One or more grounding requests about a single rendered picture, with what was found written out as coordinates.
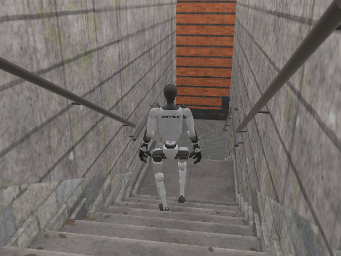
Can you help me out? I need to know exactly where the robot left shin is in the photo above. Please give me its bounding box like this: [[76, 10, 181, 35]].
[[155, 174, 168, 210]]

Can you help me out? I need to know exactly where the right robot upper arm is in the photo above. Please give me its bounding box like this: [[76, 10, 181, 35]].
[[182, 108, 196, 137]]

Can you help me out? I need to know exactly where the robot left hand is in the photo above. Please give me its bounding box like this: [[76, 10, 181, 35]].
[[139, 149, 151, 163]]

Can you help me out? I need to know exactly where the left robot forearm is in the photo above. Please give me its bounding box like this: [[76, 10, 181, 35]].
[[141, 129, 151, 151]]

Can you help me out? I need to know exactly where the robot left foot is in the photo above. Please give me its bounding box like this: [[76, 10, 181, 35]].
[[159, 203, 169, 211]]

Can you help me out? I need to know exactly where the left robot upper arm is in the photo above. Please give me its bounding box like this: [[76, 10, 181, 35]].
[[146, 108, 159, 138]]

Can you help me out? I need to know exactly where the robot right hand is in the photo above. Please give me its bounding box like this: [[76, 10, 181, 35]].
[[189, 151, 202, 164]]

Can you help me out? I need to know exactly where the right robot forearm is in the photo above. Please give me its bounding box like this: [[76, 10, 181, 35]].
[[190, 130, 200, 153]]

